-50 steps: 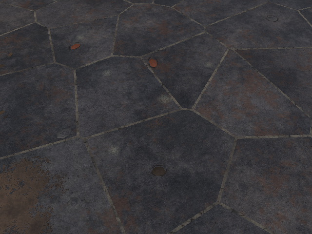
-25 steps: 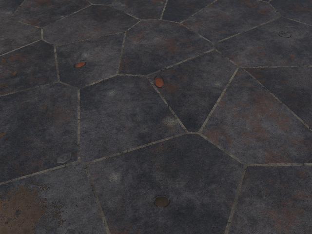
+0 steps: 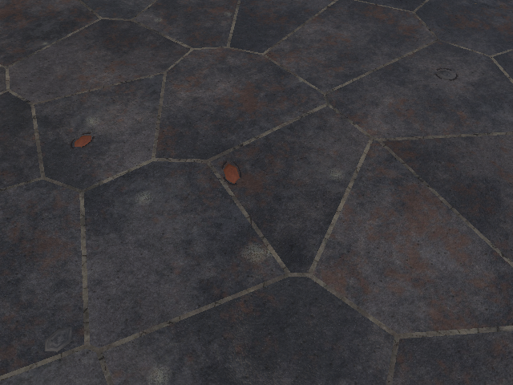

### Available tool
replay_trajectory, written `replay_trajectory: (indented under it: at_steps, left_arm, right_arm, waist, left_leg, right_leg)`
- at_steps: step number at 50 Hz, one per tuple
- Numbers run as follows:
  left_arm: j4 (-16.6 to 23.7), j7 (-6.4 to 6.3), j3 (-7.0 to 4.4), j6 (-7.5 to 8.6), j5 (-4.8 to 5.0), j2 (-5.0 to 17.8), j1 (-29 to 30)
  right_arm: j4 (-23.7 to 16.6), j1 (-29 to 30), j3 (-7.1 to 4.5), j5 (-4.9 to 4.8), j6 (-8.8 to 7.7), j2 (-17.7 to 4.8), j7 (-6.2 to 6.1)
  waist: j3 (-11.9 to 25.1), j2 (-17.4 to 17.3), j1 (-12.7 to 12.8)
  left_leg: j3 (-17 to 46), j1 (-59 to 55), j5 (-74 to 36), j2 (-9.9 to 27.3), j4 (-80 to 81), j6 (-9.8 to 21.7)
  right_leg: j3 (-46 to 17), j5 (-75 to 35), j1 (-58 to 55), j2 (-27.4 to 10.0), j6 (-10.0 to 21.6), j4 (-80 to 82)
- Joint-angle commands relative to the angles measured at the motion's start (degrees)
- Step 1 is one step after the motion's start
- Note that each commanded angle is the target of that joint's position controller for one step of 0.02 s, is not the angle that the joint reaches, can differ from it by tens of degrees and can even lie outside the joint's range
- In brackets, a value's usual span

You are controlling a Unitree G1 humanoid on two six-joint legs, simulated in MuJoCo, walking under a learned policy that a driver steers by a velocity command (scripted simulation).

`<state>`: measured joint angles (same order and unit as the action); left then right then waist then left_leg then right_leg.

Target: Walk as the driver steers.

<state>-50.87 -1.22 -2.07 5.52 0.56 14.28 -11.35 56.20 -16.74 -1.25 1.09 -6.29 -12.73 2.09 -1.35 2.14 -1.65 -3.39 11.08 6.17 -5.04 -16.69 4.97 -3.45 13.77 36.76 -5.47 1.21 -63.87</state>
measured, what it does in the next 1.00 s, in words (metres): walks ahead: right foot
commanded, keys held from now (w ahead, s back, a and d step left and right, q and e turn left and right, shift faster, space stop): no key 0.72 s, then w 0.28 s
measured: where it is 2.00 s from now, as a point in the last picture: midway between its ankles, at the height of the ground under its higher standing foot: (257, 325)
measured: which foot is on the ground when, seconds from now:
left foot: down 0.00-1.00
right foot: up 0.00-0.18, down 0.20-1.00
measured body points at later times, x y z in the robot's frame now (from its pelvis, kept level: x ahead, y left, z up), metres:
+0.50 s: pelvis +0.13 -0.04 -0.01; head +0.14 -0.04 +0.44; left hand +0.23 +0.19 -0.15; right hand +0.16 -0.29 -0.16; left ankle +0.09 +0.09 -0.74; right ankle +0.19 -0.14 -0.74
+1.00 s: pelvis +0.20 -0.06 -0.02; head +0.21 -0.07 +0.43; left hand +0.27 +0.20 -0.15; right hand +0.16 -0.30 -0.18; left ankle +0.10 +0.08 -0.74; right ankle +0.21 -0.14 -0.75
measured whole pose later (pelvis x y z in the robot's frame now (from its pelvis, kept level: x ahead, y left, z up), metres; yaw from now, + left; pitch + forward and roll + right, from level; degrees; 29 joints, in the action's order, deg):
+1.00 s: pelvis +0.20 -0.06 -0.02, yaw +1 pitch -1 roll -1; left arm -58.7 0.6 -3.8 5.5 1.7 11.8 -12.3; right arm 63.6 -23.7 -2.2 -1.6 -4.0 -12.2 -1.2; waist -0.4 -2.7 -0.6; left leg 1.0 7.5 26.2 3.2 -38.0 -0.2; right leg 4.7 17.2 16.7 2.0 4.6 -35.3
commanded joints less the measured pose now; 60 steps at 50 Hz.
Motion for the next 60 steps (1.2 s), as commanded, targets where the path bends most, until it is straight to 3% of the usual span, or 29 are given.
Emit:
replay_trajectory:
  at_steps: [1,6,8,10,11,12,13,14,15,18,21,22,24,27,31,36,37,39,42,44,46,48,49,50,51,52,54,56,60]
  left_arm:
    - [0.8,-0.5,-0.2,-0.74,-0.98,0.9,-6.5]
    - [2.6,-0.04,-0.1,-1.58,-0.5,2.1,2.1]
    - [3.1,0.16,-0.49,-1.47,-0.83,3.3,3.0]
    - [1.4,0.04,-1.45,-1.05,-1.56,5.1,-0.6]
    - [0.8,-0.33,-2.22,-0.94,-1.98,8.3,-3.4]
    - [0.4,-0.56,-2.25,-1.61,-1.86,9.5,-3.6]
    - [0.0,-0.23,-1.09,-2.14,-1.62,4.2,-4.7]
    - [0.0,0.18,-0.48,-2.25,-1.55,2.2,-3.8]
    - [0.5,0.3,-0.47,-2.4,-1.73,2.9,-1.5]
    - [2.3,-0.11,-0.66,-2.97,-1.63,4.6,6.8]
    - [0.4,-0.12,-0.68,-3.42,-0.68,3.8,4.5]
    - [0.1,-0.27,-0.82,-3.57,-0.44,3.5,3.6]
    - [-0.9,-0.44,-0.81,-3.24,-0.52,2.9,2.5]
    - [-2.1,-0.38,-1.01,-3.0,-0.37,2.6,1.5]
    - [-3.1,-0.2,-1.13,-3.72,-0.3,2.0,1.4]
    - [-4.5,-0.31,-1.28,-4.58,-0.33,1.9,1.5]
    - [-5.4,-0.32,-1.18,-4.73,-0.33,1.3,0.3]
    - [-6.1,-0.38,-1.68,-4.93,0.27,2.3,0.0]
    - [-4.5,0.24,-1.39,-2.46,0.85,0.8,4.3]
    - [-3.3,1.14,-1.14,-0.49,0.94,0.0,6.6]
    - [-3.8,1.82,-1.32,0.5,1.19,0.2,4.6]
    - [-7.6,1.9,-2.53,0.44,1.53,1.7,-5.2]
    - [-9.7,1.71,-3.98,0.39,1.25,5.5,-13.0]
    - [-11.1,1.98,-5.55,0.36,1.21,11.6,-21.0]
    - [-11.2,2.44,-3.72,0.97,0.03,7.5,-21.1]
    - [-9.8,2.43,-2.43,1.4,-0.2,4.4,-15.5]
    - [-7.5,2.84,-1.32,1.44,-0.1,2.7,-9.0]
    - [-7.8,2.66,-0.42,0.79,-0.44,1.1,-9.3]
    - [-8.7,1.18,-0.6,0.2,-0.85,4.2,-13.6]
  right_arm:
    - [-3.5,4.7,-0.81,0.14,-0.71,-7.1,-1.19]
    - [-1.1,0.2,-1.13,-0.95,1.04,-9.2,-2.14]
    - [-0.5,0.8,-1.1,-1.45,1.59,-8.8,-2.31]
    - [-0.2,0.6,-0.62,-2.12,1.91,-7.0,-2.56]
    - [0.1,-2.2,-0.18,-1.08,1.63,-5.7,-2.73]
    - [2.3,-11.1,1.02,-0.1,1.27,-0.9,-2.44]
    - [2.9,-10.6,1.33,-0.58,1.97,-0.8,-2.86]
    - [1.9,-6.4,0.68,-1.26,3.03,-3.6,-3.32]
    - [1.3,-3.3,0.37,-1.4,4.19,-4.3,-3.84]
    - [2.6,-3.5,0.33,-0.61,6.53,-3.0,-4.38]
    - [3.7,-3.5,0.27,0.23,6.87,-4.0,-4.17]
    - [4.3,-3.2,-0.22,-0.35,6.65,-5.9,-4.16]
    - [4.8,-2.0,0.07,-0.67,5.57,-3.9,-4.2]
    - [5.3,-1.8,-0.13,-0.67,4.28,-4.0,-4.09]
    - [6.0,-2.4,-0.03,-0.93,4.38,-3.4,-4.09]
    - [6.4,-3.4,0.05,-0.93,4.76,-3.1,-4.34]
    - [7.2,-5.0,0.12,-0.97,4.83,-2.7,-4.35]
    - [7.1,-5.2,-0.57,-1.7,4.93,-4.5,-4.49]
    - [6.7,-8.8,-1.58,-2.62,3.15,-7.3,-4.48]
    - [6.4,-8.0,-2.43,-2.72,1.79,-9.0,-4.27]
    - [5.6,-6.4,-2.34,-2.76,1.19,-7.6,-3.68]
    - [3.8,-2.0,-2.26,-2.88,1.42,-7.4,-3.14]
    - [2.2,0.9,-1.94,-2.88,1.14,-6.4,-3.07]
    - [0.3,0.4,-1.13,-2.63,0.28,-2.6,-3.31]
    - [-0.7,1.8,-1.28,-2.79,-0.51,-3.2,-3.14]
    - [-0.9,2.0,-1.77,-3.78,-0.83,-4.3,-2.58]
    - [-0.5,2.3,-2.28,-3.59,-0.83,-4.2,-2.27]
    - [-0.4,2.4,-3.23,-2.93,0.04,-4.7,-2.27]
    - [-3.2,9.5,-2.91,-2.27,1.2,-2.3,-2.18]
  waist:
    - [1.9,-5.0,4.4]
    - [3.8,-6.0,0.6]
    - [3.7,-6.4,1.0]
    - [5.2,-4.1,2.7]
    - [8.0,-0.6,2.0]
    - [12.3,8.6,-2.2]
    - [14.1,10.2,-0.1]
    - [11.6,8.2,0.6]
    - [10.1,6.5,0.4]
    - [6.6,5.4,-2.6]
    - [2.6,3.0,-1.3]
    - [-0.5,-0.6,0.1]
    - [-0.8,-3.1,0.7]
    - [2.7,-3.8,1.0]
    - [2.8,-3.5,1.1]
    - [1.5,-2.8,1.0]
    - [2.6,-2.8,0.9]
    - [-1.4,-4.6,1.0]
    - [-8.1,-9.1,-1.1]
    - [-10.5,-12.0,-0.8]
    - [-8.9,-10.8,1.2]
    - [-5.5,-8.9,6.1]
    - [-3.2,-2.0,9.2]
    - [1.1,13.7,10.8]
    - [2.4,11.8,9.5]
    - [-1.0,5.8,6.3]
    - [-2.6,0.0,3.3]
    - [-2.4,1.4,2.3]
    - [-4.0,0.7,3.2]
  left_leg:
    - [4.1,8.6,-34.2,13.3,5.7,8.9]
    - [6.0,1.6,-25.1,15.2,2.5,7.5]
    - [7.9,-0.7,-22.1,16.1,-0.9,6.6]
    - [8.1,-1.4,-14.8,12.7,-7.4,3.3]
    - [6.2,1.3,-7.7,9.2,-13.0,0.8]
    - [3.6,10.4,13.3,4.7,-19.1,-2.2]
    - [3.3,11.0,22.2,4.6,-23.2,-3.9]
    - [3.8,11.7,24.1,5.0,-24.4,-4.5]
    - [4.5,12.0,23.4,5.8,-24.7,-4.9]
    - [4.7,2.9,14.3,7.3,-17.9,-5.5]
    - [3.8,-0.5,8.2,7.4,-9.8,-4.1]
    - [3.6,5.1,13.4,7.0,-9.6,-3.2]
    - [4.1,7.2,11.8,7.4,-8.0,-3.3]
    - [4.3,5.8,6.9,7.6,-8.0,-4.0]
    - [4.1,5.7,5.0,7.4,-8.4,-4.0]
    - [3.9,5.5,4.5,7.2,-8.4,-3.9]
    - [3.6,4.9,10.2,6.9,-7.7,-3.6]
    - [5.6,7.4,26.3,7.6,-6.1,-0.7]
    - [18.8,3.6,36.0,16.6,1.4,5.5]
    - [27.5,-0.6,28.2,24.4,3.6,8.9]
    - [23.7,-2.1,17.1,23.5,0.5,7.5]
    - [14.8,6.5,9.7,17.0,-5.6,3.2]
    - [7.6,13.6,0.5,11.1,-19.1,0.0]
    - [-0.2,25.7,7.8,3.4,-40.8,-4.2]
    - [6.9,32.3,23.5,3.3,-53.6,-3.3]
    - [9.3,35.4,20.7,6.9,-58.9,-1.4]
    - [8.1,34.3,10.5,11.3,-54.9,0.3]
    - [6.2,29.9,6.2,12.8,-49.2,-0.3]
    - [3.8,32.6,0.4,12.4,-38.2,-3.2]
  right_leg:
    - [1.9,-8.7,-9.3,-0.3,-1.7,11.6]
    - [1.7,-14.7,-12.9,2.0,-1.9,26.8]
    - [1.5,-12.2,-14.2,2.7,-0.7,31.2]
    - [2.0,-19.5,-21.8,3.3,1.1,40.7]
    - [-3.0,-38.8,-29.4,-2.2,2.9,39.5]
    - [-9.6,-48.8,-40.7,-9.5,9.9,36.1]
    - [-14.4,-38.8,-38.4,-12.7,13.9,39.1]
    - [-16.0,-27.1,-34.5,-11.5,13.7,41.9]
    - [-16.4,-18.4,-31.4,-10.6,12.5,43.7]
    - [-11.4,-1.9,-18.7,-6.8,8.1,47.6]
    - [-5.0,13.0,-14.2,-0.8,3.0,47.3]
    - [-2.4,12.2,-16.4,1.6,2.2,46.7]
    - [-1.3,3.4,-20.9,2.3,2.5,42.8]
    - [0.6,-12.1,-25.8,3.0,3.7,37.8]
    - [1.2,-16.4,-27.4,3.3,3.9,36.0]
    - [1.5,-15.9,-27.3,3.6,3.4,35.7]
    - [2.2,-9.5,-27.8,4.4,3.4,35.7]
    - [4.0,12.4,-23.4,6.7,3.6,34.0]
    - [5.8,14.2,-10.4,7.7,3.4,26.7]
    - [5.8,7.9,-4.3,5.5,4.2,21.3]
    - [6.3,8.8,-7.4,4.8,5.1,25.1]
    - [7.1,4.3,-26.7,7.1,5.7,33.8]
    - [-2.9,4.9,-36.1,2.1,8.0,39.5]
    - [-26.1,6.8,-47.4,-10.2,15.3,49.0]
    - [-38.4,4.1,-47.9,-16.5,17.8,53.5]
    - [-32.1,2.4,-44.7,-16.4,15.9,52.1]
    - [-18.5,-1.8,-39.1,-11.3,12.1,53.6]
    - [-9.6,-9.3,-35.9,-7.1,9.4,55.0]
    - [-5.1,-15.6,-35.0,-6.6,10.3,57.1]
Velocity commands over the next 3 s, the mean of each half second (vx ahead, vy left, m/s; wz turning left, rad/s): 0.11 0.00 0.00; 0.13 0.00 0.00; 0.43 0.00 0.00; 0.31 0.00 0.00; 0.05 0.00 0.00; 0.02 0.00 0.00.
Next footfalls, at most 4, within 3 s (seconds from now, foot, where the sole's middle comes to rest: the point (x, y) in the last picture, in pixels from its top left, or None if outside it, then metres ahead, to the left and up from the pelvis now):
0.20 right None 0.23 -0.14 -0.78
1.48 left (219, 349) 0.59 0.11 -0.78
1.98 right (290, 278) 0.80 -0.10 -0.78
2.24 left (207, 309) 0.71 0.14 -0.78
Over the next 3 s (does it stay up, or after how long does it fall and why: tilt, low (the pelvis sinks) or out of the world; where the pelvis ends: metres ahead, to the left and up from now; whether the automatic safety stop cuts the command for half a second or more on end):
stays up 0.73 0.04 -0.01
